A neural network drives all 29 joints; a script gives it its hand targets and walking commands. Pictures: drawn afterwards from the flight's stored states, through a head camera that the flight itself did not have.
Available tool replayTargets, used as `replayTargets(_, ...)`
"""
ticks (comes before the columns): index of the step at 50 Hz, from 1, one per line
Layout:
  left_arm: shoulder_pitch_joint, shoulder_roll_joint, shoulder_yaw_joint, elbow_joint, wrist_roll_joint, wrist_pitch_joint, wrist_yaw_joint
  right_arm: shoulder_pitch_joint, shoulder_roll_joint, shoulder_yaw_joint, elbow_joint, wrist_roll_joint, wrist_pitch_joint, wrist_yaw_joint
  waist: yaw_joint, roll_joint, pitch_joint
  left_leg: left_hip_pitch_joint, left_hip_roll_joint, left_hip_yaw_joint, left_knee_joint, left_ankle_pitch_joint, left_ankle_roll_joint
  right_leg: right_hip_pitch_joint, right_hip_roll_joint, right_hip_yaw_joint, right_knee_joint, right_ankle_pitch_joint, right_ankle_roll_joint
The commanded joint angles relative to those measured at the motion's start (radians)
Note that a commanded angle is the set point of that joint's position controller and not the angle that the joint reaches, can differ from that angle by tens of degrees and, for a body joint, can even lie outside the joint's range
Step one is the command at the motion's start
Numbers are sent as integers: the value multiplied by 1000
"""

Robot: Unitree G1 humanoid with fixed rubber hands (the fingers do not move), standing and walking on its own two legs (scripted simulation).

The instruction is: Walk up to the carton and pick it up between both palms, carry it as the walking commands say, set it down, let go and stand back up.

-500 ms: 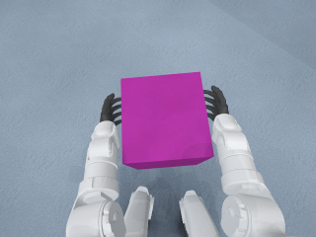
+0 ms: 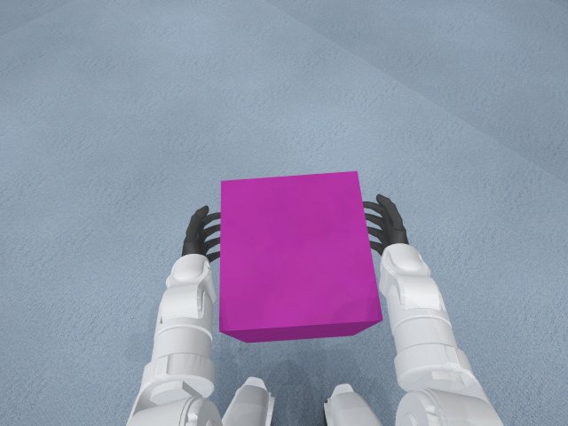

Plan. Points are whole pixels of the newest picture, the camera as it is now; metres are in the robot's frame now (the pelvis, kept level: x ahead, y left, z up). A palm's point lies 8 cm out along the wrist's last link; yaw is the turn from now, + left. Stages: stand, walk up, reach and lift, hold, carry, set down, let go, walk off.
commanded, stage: reach and lift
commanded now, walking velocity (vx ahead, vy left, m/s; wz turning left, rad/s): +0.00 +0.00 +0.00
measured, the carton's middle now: (295, 267) +0.37 +0.02 -0.11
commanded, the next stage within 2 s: none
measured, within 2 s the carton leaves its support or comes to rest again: neither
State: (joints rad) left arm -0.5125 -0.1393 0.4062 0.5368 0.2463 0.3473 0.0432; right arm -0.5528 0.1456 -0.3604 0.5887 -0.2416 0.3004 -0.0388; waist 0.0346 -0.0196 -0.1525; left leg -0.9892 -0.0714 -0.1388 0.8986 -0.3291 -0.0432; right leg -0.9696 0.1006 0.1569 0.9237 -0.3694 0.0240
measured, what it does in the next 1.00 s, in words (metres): rises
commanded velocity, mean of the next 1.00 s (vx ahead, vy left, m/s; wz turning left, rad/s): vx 0.00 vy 0.00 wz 0.00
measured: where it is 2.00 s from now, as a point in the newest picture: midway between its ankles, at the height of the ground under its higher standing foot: outside the picture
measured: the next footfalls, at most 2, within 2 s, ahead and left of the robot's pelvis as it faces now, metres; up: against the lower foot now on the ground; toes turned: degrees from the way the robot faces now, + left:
none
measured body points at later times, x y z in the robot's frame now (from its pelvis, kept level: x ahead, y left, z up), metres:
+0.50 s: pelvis +0.01 +0.00 +0.05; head +0.08 +0.00 +0.49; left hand +0.35 +0.17 +0.02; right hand +0.37 -0.12 +0.03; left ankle +0.05 +0.14 -0.68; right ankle +0.03 -0.13 -0.68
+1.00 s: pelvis +0.02 +0.00 +0.07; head +0.00 +0.00 +0.51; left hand +0.33 +0.16 +0.09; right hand +0.34 -0.13 +0.09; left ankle +0.05 +0.14 -0.68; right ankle +0.03 -0.13 -0.68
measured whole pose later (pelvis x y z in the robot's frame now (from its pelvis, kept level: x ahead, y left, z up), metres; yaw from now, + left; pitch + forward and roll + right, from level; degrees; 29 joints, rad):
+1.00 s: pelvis +0.02 +0.00 +0.07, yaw +0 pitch -1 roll +0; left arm -0.30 -0.16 0.25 0.33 0.27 0.66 0.04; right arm -0.31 0.16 -0.24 0.36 -0.26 0.60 -0.02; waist 0.04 -0.01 -0.05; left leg -0.20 -0.04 -0.14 0.40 -0.18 -0.02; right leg -0.19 0.05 0.17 0.43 -0.22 0.01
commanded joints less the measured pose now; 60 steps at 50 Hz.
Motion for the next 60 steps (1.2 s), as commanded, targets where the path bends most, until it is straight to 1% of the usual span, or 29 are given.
replayTargets(1,-587,-1013,-614,5,-148,-29,-264,-499,1032,573,56,119,-3,247,12,6,-628,456,-51,121,-101,335,13,340,37,-98,-141,311,-9)
replayTargets(16,-513,-1003,-626,-32,-148,12,-278,-415,1022,576,30,107,41,268,14,13,-497,648,-38,113,-275,361,20,523,23,-88,-314,328,-11)
replayTargets(28,-453,-1013,-666,-79,-171,83,-275,-349,1008,609,-24,133,111,278,9,18,-390,798,-33,96,-390,390,15,666,15,-73,-421,341,-10)
replayTargets(37,-409,-1014,-690,-135,-192,158,-267,-308,998,635,-91,162,183,281,10,12,-291,881,-32,84,-462,395,14,754,9,-61,-490,351,-7)
replayTargets(45,-359,-1022,-730,-222,-226,236,-265,-272,995,688,-195,201,258,282,9,17,-241,943,-30,74,-503,413,11,827,7,-56,-535,380,-4)
replayTargets(50,-355,-1019,-756,-275,-248,285,-266,-266,997,714,-249,225,306,284,3,19,-207,973,-26,70,-526,387,9,862,5,-59,-561,363,-5)
replayTargets(53,-368,-1010,-759,-290,-256,314,-267,-276,992,715,-263,233,336,286,-3,20,-175,982,-23,71,-540,348,9,872,2,-62,-578,327,-6)
replayTargets(60,-439,-983,-714,-248,-249,353,-274,-346,984,661,-220,225,377,296,-11,18,-82,971,-14,81,-558,213,17,852,-14,-69,-606,197,-13)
